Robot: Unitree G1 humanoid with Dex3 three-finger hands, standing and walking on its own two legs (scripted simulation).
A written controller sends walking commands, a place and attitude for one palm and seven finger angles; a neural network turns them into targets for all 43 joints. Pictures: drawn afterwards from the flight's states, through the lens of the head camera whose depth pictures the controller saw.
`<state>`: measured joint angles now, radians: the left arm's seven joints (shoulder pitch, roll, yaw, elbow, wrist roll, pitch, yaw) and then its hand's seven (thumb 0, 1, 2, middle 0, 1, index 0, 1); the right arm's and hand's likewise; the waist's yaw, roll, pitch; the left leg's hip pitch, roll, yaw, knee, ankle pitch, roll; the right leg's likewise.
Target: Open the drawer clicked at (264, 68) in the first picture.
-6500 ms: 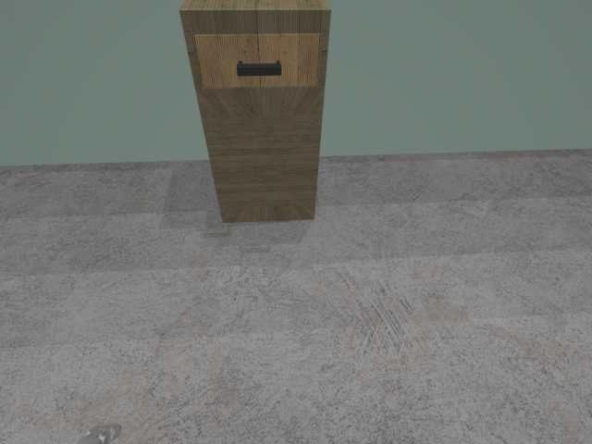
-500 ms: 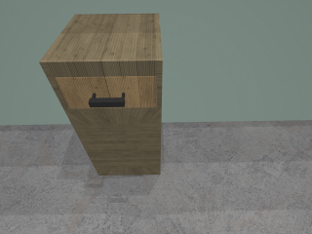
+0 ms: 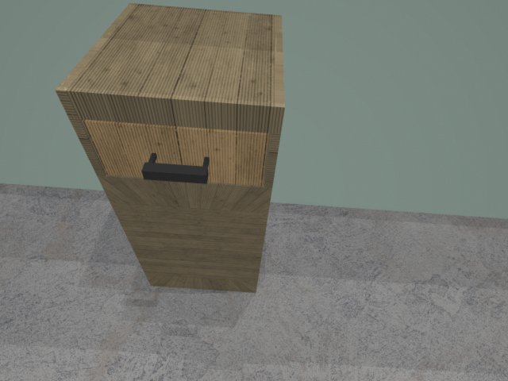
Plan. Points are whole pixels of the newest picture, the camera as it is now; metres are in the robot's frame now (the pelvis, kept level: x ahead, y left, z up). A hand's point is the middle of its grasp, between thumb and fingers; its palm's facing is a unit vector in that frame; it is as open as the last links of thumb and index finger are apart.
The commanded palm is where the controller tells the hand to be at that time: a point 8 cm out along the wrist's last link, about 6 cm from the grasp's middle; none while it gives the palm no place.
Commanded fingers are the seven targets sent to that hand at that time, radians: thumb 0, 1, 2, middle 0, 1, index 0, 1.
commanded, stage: come to a stop and stand still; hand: left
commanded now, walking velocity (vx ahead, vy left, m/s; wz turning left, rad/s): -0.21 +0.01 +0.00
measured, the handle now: (178, 166) +0.53 +0.21 -0.01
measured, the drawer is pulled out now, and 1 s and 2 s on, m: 0.00 0.00 0.00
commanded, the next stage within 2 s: look again from close up in 1.04 s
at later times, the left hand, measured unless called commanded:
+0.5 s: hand out of the picture +0.12 +0.15 -0.14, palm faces +0.06 -0.96 -0.29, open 7.4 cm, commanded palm none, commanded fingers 0.00 0.90 0.90 -0.20 -0.30 -0.20 -0.30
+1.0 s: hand out of the picture +0.01 +0.17 -0.16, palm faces +0.09 -0.97 -0.21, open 7.4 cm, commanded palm none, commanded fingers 0.00 0.90 0.90 -0.20 -0.30 -0.20 -0.30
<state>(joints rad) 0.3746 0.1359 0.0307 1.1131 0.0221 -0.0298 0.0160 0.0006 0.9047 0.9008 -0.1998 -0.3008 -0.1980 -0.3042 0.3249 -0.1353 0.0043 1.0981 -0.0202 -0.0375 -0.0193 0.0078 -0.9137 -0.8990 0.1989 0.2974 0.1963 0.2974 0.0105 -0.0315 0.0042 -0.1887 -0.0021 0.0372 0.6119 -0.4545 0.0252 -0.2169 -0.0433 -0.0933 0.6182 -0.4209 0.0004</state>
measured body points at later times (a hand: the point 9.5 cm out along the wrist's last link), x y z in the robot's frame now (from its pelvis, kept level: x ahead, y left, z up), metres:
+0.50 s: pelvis +0.05 -0.04 +0.01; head +0.12 -0.07 +0.46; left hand +0.12 +0.20 -0.12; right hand +0.11 -0.28 -0.16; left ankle -0.03 +0.11 -0.63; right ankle +0.10 -0.11 -0.72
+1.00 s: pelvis +0.02 -0.01 +0.01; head +0.04 -0.01 +0.46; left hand +0.01 +0.22 -0.14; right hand +0.05 -0.23 -0.14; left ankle +0.00 +0.10 -0.72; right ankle -0.01 -0.12 -0.72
